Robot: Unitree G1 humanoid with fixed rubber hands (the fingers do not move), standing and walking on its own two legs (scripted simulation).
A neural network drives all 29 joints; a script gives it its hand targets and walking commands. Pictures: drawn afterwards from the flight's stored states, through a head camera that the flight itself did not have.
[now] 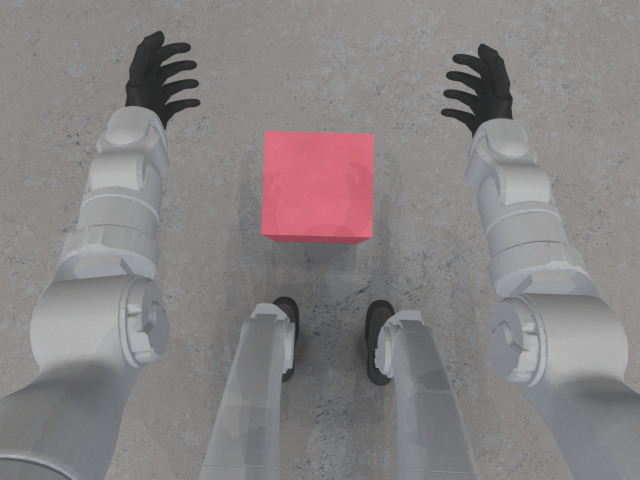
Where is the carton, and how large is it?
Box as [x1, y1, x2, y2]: [261, 131, 373, 243]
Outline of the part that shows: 265,131 261,234 275,241 357,243 371,237 373,134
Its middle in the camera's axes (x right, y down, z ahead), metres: -0.01 -0.10 +0.86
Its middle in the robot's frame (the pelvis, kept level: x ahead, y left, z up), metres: +0.48 +0.04 -0.51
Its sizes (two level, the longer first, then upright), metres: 0.210 0.200 0.250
